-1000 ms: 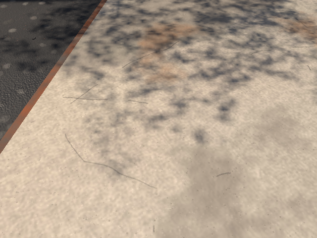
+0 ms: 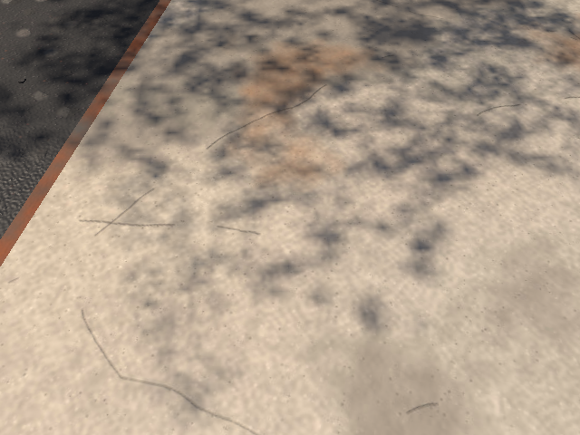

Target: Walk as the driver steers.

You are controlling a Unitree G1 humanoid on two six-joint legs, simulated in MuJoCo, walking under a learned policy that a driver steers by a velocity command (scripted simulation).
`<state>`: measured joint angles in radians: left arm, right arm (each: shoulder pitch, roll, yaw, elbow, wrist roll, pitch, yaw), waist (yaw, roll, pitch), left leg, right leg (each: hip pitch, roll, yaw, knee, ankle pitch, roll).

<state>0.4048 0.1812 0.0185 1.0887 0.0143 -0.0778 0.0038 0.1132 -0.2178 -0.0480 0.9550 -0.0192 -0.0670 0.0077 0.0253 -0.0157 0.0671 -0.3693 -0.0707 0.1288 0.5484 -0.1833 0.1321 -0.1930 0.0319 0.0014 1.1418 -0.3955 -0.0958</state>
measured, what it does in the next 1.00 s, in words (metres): walks ahead: right foot, then left foot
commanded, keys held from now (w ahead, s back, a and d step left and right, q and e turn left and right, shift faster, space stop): w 0.98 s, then w+e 0.02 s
